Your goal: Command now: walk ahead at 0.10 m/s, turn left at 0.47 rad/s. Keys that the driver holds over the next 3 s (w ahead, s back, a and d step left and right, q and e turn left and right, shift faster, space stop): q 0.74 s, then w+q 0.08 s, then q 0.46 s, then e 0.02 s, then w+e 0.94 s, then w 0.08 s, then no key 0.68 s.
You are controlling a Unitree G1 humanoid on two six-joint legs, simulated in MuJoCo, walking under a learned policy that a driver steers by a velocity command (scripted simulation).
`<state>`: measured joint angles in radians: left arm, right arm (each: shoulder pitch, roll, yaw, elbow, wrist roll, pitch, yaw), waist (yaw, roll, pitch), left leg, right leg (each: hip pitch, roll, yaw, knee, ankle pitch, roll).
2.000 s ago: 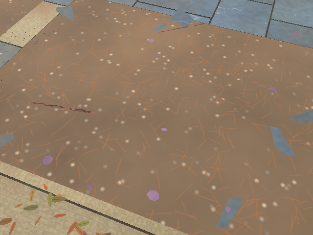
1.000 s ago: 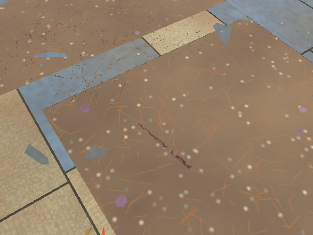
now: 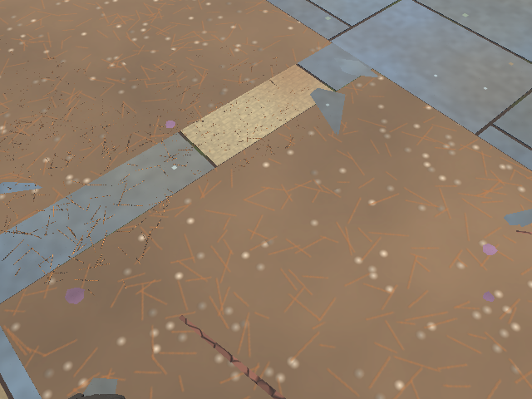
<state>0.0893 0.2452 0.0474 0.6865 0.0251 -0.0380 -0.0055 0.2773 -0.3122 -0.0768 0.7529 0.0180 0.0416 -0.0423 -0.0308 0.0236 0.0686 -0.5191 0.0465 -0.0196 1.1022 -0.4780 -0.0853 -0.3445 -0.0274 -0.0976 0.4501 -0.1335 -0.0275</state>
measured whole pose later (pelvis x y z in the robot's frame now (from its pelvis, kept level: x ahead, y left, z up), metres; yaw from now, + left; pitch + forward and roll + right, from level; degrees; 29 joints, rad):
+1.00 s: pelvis +0.07 +0.02 +0.01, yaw +35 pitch +1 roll +0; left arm 0.20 0.27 0.06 0.75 0.01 0.00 0.03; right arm 0.20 -0.33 -0.09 0.60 0.02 0.06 0.00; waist 0.03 0.03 0.05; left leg -0.51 0.04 -0.04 0.90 -0.35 -0.09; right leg -0.15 -0.04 -0.08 0.37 -0.24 -0.01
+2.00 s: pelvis +0.29 +0.18 +0.01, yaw +30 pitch +3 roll +2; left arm 0.43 0.28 0.04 0.74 -0.02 -0.04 0.02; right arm 0.05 -0.30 -0.04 0.65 0.00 -0.10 0.04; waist 0.07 0.03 0.04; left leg -0.63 0.02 -0.07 0.62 -0.01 -0.06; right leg -0.04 0.06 0.13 0.31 -0.30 -0.07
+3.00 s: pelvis +0.66 +0.34 +0.00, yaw +16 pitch -1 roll -1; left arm 0.17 0.23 0.02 0.78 0.02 0.00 0.00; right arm 0.20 -0.25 -0.02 0.89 -0.02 0.01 -0.02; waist 0.01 -0.01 0.02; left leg -0.24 0.04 -0.02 0.55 -0.30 -0.03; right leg -0.30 0.03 -0.01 0.50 -0.19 -0.02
